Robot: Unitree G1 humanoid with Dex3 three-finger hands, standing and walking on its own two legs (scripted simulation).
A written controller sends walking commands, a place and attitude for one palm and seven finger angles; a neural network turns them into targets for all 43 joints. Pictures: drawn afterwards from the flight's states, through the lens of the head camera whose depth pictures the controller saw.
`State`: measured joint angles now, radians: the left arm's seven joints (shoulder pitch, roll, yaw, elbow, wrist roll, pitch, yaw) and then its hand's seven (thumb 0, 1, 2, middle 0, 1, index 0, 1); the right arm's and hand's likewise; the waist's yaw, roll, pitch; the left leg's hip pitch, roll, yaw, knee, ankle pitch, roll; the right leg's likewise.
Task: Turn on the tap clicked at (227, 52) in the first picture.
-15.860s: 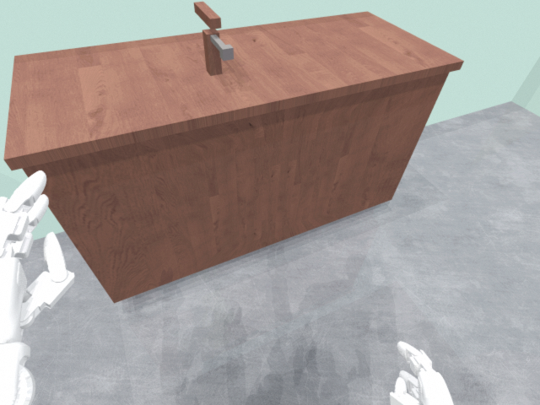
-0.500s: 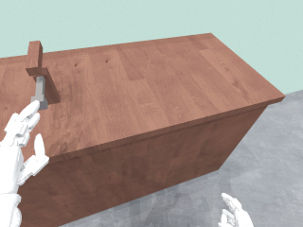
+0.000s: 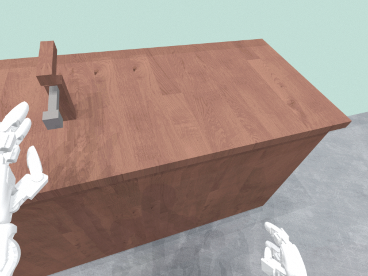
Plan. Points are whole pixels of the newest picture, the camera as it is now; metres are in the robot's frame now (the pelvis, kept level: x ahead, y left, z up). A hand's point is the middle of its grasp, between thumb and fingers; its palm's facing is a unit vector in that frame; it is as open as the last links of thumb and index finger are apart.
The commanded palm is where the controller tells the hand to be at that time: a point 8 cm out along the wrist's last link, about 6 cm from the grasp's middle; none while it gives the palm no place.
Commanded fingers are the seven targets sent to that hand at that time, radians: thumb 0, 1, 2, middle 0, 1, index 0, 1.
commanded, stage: look again from close up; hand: left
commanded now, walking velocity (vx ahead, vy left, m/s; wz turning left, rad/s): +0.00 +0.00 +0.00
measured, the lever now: (53, 119) +0.35 +0.31 +0.13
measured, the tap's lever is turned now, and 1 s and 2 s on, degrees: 0 0 0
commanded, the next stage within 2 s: come to a stop and stand still in 0.02 s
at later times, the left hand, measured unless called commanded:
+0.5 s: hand (53, 196) +0.19 +0.23 +0.14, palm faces +0.29 -0.87 -0.40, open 7.4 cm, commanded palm +0.15 +0.27 +0.17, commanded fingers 0.00 0.90 0.90 -0.20 -0.30 -0.20 -0.30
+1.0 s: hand (52, 178) +0.21 +0.24 +0.16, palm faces +0.38 -0.85 -0.36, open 7.4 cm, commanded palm +0.16 +0.27 +0.17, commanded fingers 0.00 0.90 0.90 -0.20 -0.30 -0.20 -0.30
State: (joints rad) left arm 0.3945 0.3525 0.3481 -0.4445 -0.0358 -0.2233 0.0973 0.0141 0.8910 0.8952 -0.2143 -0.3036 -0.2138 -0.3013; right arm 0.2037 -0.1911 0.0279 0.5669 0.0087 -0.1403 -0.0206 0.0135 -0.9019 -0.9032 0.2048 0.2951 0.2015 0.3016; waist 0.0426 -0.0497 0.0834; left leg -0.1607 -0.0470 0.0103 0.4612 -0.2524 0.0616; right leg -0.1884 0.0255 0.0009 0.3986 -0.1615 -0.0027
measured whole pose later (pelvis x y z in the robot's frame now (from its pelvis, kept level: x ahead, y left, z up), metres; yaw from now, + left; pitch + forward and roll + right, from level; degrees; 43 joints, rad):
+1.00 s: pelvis +0.00 -0.01 +0.00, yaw +0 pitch -2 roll -1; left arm 0.40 0.36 0.35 -0.43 -0.03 -0.24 0.09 0.01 0.89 0.90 -0.21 -0.30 -0.21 -0.30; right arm 0.21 -0.19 0.03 0.57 0.01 -0.15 -0.02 0.01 -0.90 -0.90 0.20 0.30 0.20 0.30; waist 0.03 -0.04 0.07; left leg -0.17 -0.03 0.01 0.45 -0.24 0.05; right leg -0.20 0.04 0.00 0.38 -0.14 -0.02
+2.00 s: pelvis -0.02 -0.06 -0.02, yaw +3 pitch -3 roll +0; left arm 0.30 0.34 0.38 -0.38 -0.10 -0.11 0.18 0.02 0.89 0.89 -0.22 -0.30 -0.22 -0.30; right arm 0.16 -0.24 0.04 0.67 -0.02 -0.16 -0.03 0.01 -0.90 -0.90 0.20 0.30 0.20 0.30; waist 0.10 0.00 0.00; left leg -0.27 -0.02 -0.06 0.64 -0.31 -0.01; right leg -0.31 0.06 -0.07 0.62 -0.27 -0.08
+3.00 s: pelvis +0.00 -0.03 -0.01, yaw +5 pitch -5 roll +0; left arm 0.35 0.25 0.29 -0.58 -0.21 0.26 0.15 0.01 0.90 0.90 -0.21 -0.30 -0.21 -0.30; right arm 0.12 -0.20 0.08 0.70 0.02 -0.22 -0.09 0.02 -0.90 -0.90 0.21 0.30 0.20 0.30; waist 0.12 0.05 -0.01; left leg -0.19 -0.05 -0.04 0.57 -0.30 0.02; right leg -0.22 0.01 -0.07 0.57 -0.27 -0.04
